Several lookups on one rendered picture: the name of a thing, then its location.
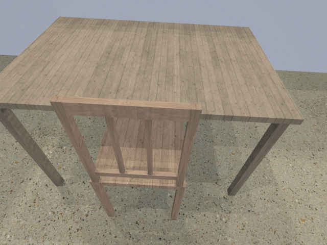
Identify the table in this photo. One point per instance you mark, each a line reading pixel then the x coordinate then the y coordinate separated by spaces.
pixel 223 68

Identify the chair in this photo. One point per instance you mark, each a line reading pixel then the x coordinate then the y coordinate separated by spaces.
pixel 143 146

